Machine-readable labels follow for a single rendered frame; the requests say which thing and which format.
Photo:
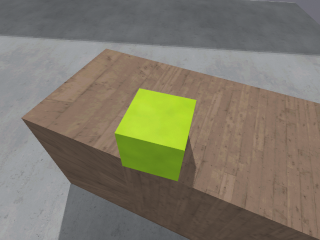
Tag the carton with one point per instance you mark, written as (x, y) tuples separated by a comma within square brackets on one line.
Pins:
[(153, 134)]

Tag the pedestal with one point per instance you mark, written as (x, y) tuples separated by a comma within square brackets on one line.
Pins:
[(251, 166)]

